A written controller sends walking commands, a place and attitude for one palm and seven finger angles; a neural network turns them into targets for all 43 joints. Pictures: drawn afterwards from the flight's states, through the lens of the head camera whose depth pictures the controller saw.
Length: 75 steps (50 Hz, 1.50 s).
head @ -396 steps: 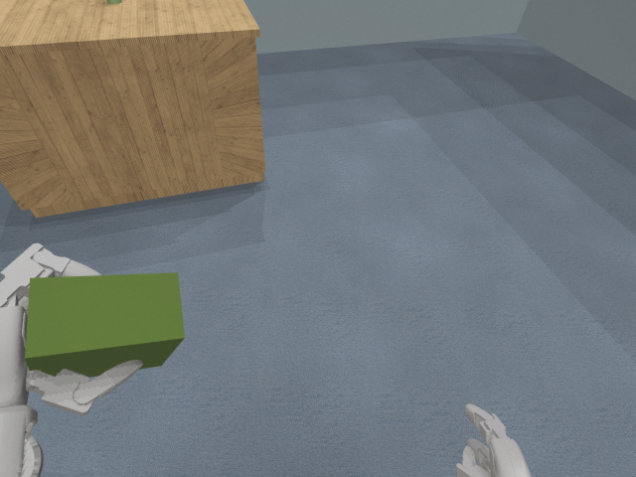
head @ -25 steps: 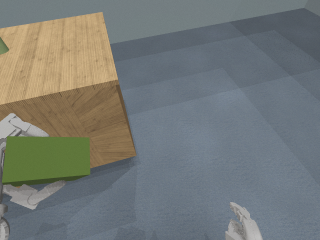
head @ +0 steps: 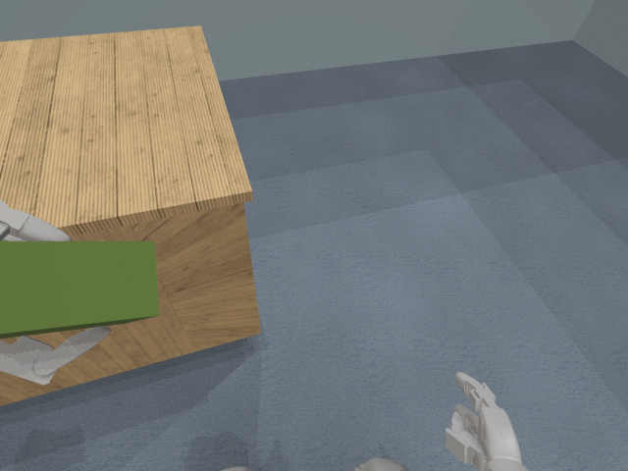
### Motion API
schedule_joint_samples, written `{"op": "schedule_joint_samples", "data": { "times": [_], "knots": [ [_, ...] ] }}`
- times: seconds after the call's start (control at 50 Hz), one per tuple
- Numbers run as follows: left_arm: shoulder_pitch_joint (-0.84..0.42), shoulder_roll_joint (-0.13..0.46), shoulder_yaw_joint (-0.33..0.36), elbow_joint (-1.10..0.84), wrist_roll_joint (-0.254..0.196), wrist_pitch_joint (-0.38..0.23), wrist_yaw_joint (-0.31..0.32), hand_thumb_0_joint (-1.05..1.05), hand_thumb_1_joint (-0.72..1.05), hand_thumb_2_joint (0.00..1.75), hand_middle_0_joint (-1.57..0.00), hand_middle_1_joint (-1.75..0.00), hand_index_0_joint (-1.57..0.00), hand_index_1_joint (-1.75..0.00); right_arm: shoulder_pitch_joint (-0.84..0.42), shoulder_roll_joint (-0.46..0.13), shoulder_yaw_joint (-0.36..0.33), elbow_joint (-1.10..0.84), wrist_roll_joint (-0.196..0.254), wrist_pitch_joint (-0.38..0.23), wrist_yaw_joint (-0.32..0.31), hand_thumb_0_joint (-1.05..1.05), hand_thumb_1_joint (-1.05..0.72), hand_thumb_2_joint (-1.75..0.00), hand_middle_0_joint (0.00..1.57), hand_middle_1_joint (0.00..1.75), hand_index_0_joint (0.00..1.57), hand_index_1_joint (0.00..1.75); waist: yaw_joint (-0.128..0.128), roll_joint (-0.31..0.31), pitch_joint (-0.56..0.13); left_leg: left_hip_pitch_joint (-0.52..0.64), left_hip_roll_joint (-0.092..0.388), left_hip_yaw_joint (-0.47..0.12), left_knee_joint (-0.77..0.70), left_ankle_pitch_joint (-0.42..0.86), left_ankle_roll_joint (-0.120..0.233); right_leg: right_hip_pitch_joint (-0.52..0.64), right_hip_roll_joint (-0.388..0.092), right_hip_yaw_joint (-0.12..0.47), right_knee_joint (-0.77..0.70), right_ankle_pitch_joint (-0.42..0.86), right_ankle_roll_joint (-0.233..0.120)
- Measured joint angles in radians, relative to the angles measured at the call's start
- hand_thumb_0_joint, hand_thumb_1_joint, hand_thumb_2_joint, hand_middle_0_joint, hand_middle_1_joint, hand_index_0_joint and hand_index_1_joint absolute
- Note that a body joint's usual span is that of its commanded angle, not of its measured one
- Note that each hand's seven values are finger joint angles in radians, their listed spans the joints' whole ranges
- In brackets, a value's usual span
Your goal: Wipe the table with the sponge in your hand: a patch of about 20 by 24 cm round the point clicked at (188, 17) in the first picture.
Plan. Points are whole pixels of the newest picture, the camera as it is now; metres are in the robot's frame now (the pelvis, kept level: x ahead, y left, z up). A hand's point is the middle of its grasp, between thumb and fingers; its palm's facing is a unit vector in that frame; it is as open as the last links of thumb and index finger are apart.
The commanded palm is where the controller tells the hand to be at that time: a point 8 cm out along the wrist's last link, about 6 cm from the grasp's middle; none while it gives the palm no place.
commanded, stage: take the last steps up to it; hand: left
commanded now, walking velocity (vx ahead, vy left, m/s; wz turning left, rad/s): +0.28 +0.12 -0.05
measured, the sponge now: (93, 289) +0.25 +0.22 +0.16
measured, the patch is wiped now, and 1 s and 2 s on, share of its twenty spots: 0.00 0.00 0.00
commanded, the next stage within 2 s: come to a stop and stand still in 0.76 s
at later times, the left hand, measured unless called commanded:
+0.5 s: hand (94, 230) +0.31 +0.24 +0.17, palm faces +0.33 -0.82 -0.46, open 10.7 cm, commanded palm +0.24 +0.30 +0.19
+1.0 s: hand (68, 178) +0.36 +0.28 +0.18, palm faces +0.33 -0.81 -0.49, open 10.7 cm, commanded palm +0.31 +0.34 +0.19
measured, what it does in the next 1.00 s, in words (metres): walks ahead: right foot, then left foot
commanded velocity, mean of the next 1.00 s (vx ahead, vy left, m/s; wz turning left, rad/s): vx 0.15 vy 0.08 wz -0.03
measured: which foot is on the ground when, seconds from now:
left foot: down 0.00-0.26, up 0.28-0.62, down 0.64-1.00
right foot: up 0.00-0.22, down 0.24-0.64, up 0.66-0.94, down 0.96-1.00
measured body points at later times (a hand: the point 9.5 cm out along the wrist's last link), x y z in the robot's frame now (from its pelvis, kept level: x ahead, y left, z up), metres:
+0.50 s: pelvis +0.08 +0.02 +0.01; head +0.13 +0.00 +0.46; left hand +0.29 +0.28 +0.19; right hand +0.24 -0.24 -0.08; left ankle +0.12 +0.18 -0.67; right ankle +0.07 -0.07 -0.73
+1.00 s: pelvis +0.14 +0.07 +0.00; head +0.17 +0.05 +0.45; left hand +0.34 +0.33 +0.21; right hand +0.30 -0.13 -0.10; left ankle +0.17 +0.18 -0.73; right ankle +0.15 -0.01 -0.73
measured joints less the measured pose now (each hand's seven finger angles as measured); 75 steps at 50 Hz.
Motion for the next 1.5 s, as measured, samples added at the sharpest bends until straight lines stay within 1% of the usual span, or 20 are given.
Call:
{"op": "schedule_joint_samples", "data": {
  "times": [0.1, 0.22, 0.26, 0.32, 0.4, 0.5, 0.64, 0.7, 0.78, 0.88, 0.96, 1.0, 1.04, 1.12, 1.2, 1.26, 1.32, 1.36, 1.42, 1.5],
  "knots": [
    [0.066, -0.048, -0.023, -0.049, -0.013, 0.017, -0.012, 0.00, -0.55, 1.02, -0.65, -1.39, -0.66, -1.39, 0.030, 0.033, 0.041, 0.006, 0.001, -0.029, 0.015, 0.01, -0.90, -0.90, 0.20, 0.30, 0.20, 0.30, 0.005, 0.034, -0.021, 0.042, -0.004, 0.012, -0.075, 0.011, 0.006, -0.048, 0.005, -0.048, -0.164, 0.101, 0.010],
    [0.121, -0.039, -0.054, -0.056, -0.010, 0.031, -0.020, 0.00, -0.55, 1.02, -0.65, -1.39, -0.66, -1.39, 0.068, 0.024, 0.060, 0.031, -0.007, -0.023, -0.002, 0.01, -0.90, -0.90, 0.20, 0.30, 0.20, 0.30, 0.029, 0.068, -0.029, 0.077, -0.020, 0.016, -0.056, -0.036, -0.005, 0.082, 0.033, -0.088, -0.519, 0.159, 0.010],
    [0.104, -0.034, -0.050, -0.020, -0.003, 0.037, -0.019, 0.00, -0.55, 1.02, -0.65, -1.39, -0.66, -1.39, 0.072, 0.007, 0.057, 0.039, -0.007, -0.011, -0.008, 0.01, -0.90, -0.90, 0.20, 0.30, 0.20, 0.30, 0.033, 0.088, -0.033, 0.064, -0.012, 0.008, 0.015, -0.084, -0.013, 0.128, 0.047, -0.099, -0.597, 0.250, -0.030],
    [0.050, -0.065, -0.062, 0.050, -0.001, 0.048, -0.018, 0.00, -0.55, 1.02, -0.65, -1.39, -0.66, -1.39, 0.053, -0.027, 0.040, 0.074, -0.007, 0.015, -0.004, 0.01, -0.90, -0.90, 0.20, 0.30, 0.20, 0.30, 0.036, 0.101, -0.032, -0.022, -0.029, -0.060, 0.283, -0.195, -0.032, 0.135, 0.044, -0.104, -0.557, 0.221, -0.089],
    [0.031, -0.112, -0.072, 0.098, -0.001, 0.043, -0.014, 0.00, -0.55, 1.02, -0.65, -1.39, -0.66, -1.39, 0.036, -0.068, 0.025, 0.079, -0.011, 0.032, 0.001, 0.01, -0.90, -0.90, 0.20, 0.30, 0.20, 0.30, 0.026, 0.066, -0.024, -0.132, -0.028, -0.110, 0.510, -0.154, -0.060, 0.180, 0.026, -0.088, -0.619, 0.228, -0.078],
    [0.074, -0.098, -0.092, 0.028, 0.009, 0.022, -0.013, 0.00, -0.55, 1.02, -0.65, -1.39, -0.66, -1.39, 0.025, -0.102, -0.002, 0.031, -0.017, 0.034, -0.002, 0.01, -0.90, -0.90, 0.20, 0.30, 0.20, 0.30, -0.003, 0.021, 0.011, -0.135, 0.017, -0.101, 0.290, -0.085, -0.060, 0.222, 0.001, -0.081, -0.682, 0.247, -0.059],
    [0.143, -0.024, -0.041, -0.124, -0.002, -0.003, 0.000, 0.00, -0.55, 1.02, -0.66, -1.39, -0.66, -1.39, 0.040, -0.116, -0.035, -0.030, -0.014, 0.029, -0.017, 0.01, -0.90, -0.90, 0.20, 0.30, 0.19, 0.30, 0.004, 0.014, 0.020, 0.025, 0.000, -0.040, -0.080, 0.057, -0.040, 0.222, -0.017, -0.050, -0.576, 0.163, -0.001],
    [0.085, 0.005, -0.009, -0.067, -0.004, -0.011, 0.007, 0.00, -0.55, 1.02, -0.66, -1.39, -0.66, -1.39, 0.027, -0.061, -0.032, -0.018, -0.007, 0.032, -0.024, 0.01, -0.90, -0.90, 0.19, 0.30, 0.19, 0.30, 0.015, -0.013, 0.014, 0.019, -0.016, -0.016, -0.010, 0.012, -0.018, 0.136, -0.008, 0.014, -0.319, 0.006, -0.006],
    [0.030, -0.018, -0.008, 0.022, -0.006, 0.023, 0.004, 0.00, -0.55, 1.02, -0.66, -1.39, -0.66, -1.39, 0.028, -0.002, 0.015, 0.002, -0.002, 0.015, -0.008, 0.01, -0.90, -0.90, 0.20, 0.30, 0.19, 0.30, 0.013, 0.013, -0.011, 0.033, -0.003, -0.023, -0.032, 0.006, -0.011, 0.047, 0.030, -0.011, -0.163, 0.011, 0.002],
    [0.058, -0.074, -0.063, -0.024, -0.012, 0.052, -0.005, 0.00, -0.55, 1.02, -0.66, -1.39, -0.66, -1.39, 0.045, 0.030, 0.062, 0.005, -0.003, -0.018, 0.009, 0.01, -0.90, -0.90, 0.20, 0.30, 0.20, 0.30, 0.019, 0.044, -0.013, 0.050, -0.009, -0.017, -0.063, 0.012, -0.008, 0.065, 0.039, -0.043, -0.359, 0.090, 0.008],
    [0.086, -0.051, -0.078, -0.057, -0.011, 0.053, -0.010, 0.00, -0.55, 1.02, -0.66, -1.39, -0.66, -1.39, 0.048, 0.034, 0.085, 0.010, -0.008, -0.016, 0.003, 0.01, -0.90, -0.90, 0.20, 0.30, 0.20, 0.30, 0.028, 0.055, -0.005, 0.046, -0.015, -0.012, -0.025, -0.015, -0.019, 0.153, 0.062, -0.049, -0.592, 0.220, -0.012],
    [0.080, -0.056, -0.081, -0.034, -0.010, 0.054, -0.012, 0.00, -0.55, 1.02, -0.66, -1.39, -0.66, -1.39, 0.040, 0.018, 0.085, 0.022, -0.010, 0.000, 0.000, 0.01, -0.90, -0.90, 0.20, 0.30, 0.20, 0.30, 0.023, 0.095, 0.000, 0.045, 0.008, -0.027, 0.001, -0.033, -0.029, 0.176, 0.087, -0.064, -0.618, 0.255, -0.067],
    [0.076, -0.061, -0.075, -0.007, -0.020, 0.060, -0.013, 0.00, -0.55, 1.02, -0.66, -1.39, -0.66, -1.39, 0.037, 0.002, 0.079, 0.032, -0.007, 0.012, 0.000, 0.01, -0.90, -0.90, 0.20, 0.30, 0.20, 0.30, 0.023, 0.105, -0.011, 0.041, 0.001, -0.053, 0.024, -0.061, -0.048, 0.176, 0.094, -0.061, -0.620, 0.247, -0.090],
    [0.062, -0.080, -0.067, 0.050, -0.026, 0.077, -0.009, 0.00, -0.55, 1.02, -0.66, -1.39, -0.66, -1.39, 0.034, -0.033, 0.063, 0.038, -0.002, 0.031, -0.002, 0.01, -0.90, -0.90, 0.20, 0.30, 0.20, 0.30, 0.015, 0.080, -0.027, 0.039, -0.035, -0.109, 0.092, -0.156, -0.058, 0.177, 0.087, -0.041, -0.634, 0.249, -0.093],
    [0.057, -0.091, -0.085, 0.044, -0.019, 0.091, -0.003, 0.00, -0.55, 1.02, -0.66, -1.39, -0.66, -1.39, 0.036, -0.073, 0.043, 0.020, -0.006, 0.036, -0.018, 0.01, -0.90, -0.90, 0.20, 0.30, 0.20, 0.30, -0.009, 0.060, -0.020, 0.099, -0.031, -0.124, -0.038, -0.025, -0.051, 0.183, 0.089, -0.052, -0.625, 0.245, -0.083],
    [0.074, -0.082, -0.099, 0.012, -0.017, 0.091, -0.003, 0.00, -0.55, 1.02, -0.66, -1.39, -0.66, -1.39, 0.037, -0.075, 0.027, 0.013, -0.007, 0.043, -0.027, 0.01, -0.90, -0.90, 0.20, 0.30, 0.20, 0.30, -0.003, 0.018, -0.015, 0.120, -0.041, -0.109, -0.058, -0.036, -0.039, 0.193, 0.080, -0.038, -0.629, 0.248, -0.075],
    [-0.138, 0.066, -0.036, 0.082, 0.032, 0.050, -0.069, 0.00, -0.56, 1.02, -0.66, -1.39, -0.66, -1.38, 0.070, -0.070, -0.011, 0.009, -0.020, -0.019, -0.017, 0.01, -0.90, -0.90, 0.20, 0.30, 0.19, 0.30, 0.065, -0.004, 0.017, 0.037, -0.033, -0.137, 0.070, -0.068, -0.043, 0.184, 0.098, -0.050, -0.656, 0.281, -0.086],
    [-0.257, 0.103, 0.035, 0.146, 0.009, 0.019, -0.055, 0.00, -0.56, 1.02, -0.66, -1.39, -0.66, -1.38, 0.046, -0.076, 0.003, 0.022, -0.011, -0.034, 0.003, 0.01, -0.90, -0.90, 0.20, 0.30, 0.19, 0.30, 0.074, -0.020, 0.043, 0.024, -0.044, -0.154, 0.073, -0.084, -0.042, 0.181, 0.108, -0.038, -0.676, 0.309, -0.088],
    [-0.255, 0.056, 0.081, 0.143, -0.032, 0.009, -0.023, 0.00, -0.55, 1.02, -0.66, -1.39, -0.66, -1.38, 0.029, -0.085, 0.006, 0.009, -0.006, -0.062, 0.037, 0.01, -0.90, -0.90, 0.20, 0.30, 0.20, 0.30, 0.042, -0.009, 0.052, 0.065, -0.058, -0.137, -0.032, 0.016, -0.012, 0.178, 0.111, -0.012, -0.677, 0.330, -0.067],
    [-0.068, -0.063, -0.042, 0.057, -0.030, 0.006, -0.052, 0.00, -0.55, 1.02, -0.66, -1.39, -0.66, -1.38, 0.062, -0.071, 0.012, -0.024, -0.005, -0.072, 0.063, 0.01, -0.90, -0.90, 0.20, 0.30, 0.20, 0.30, 0.017, -0.011, 0.017, 0.085, -0.092, -0.091, -0.072, 0.018, 0.036, 0.155, 0.081, 0.039, -0.635, 0.254, -0.043]
  ]
}}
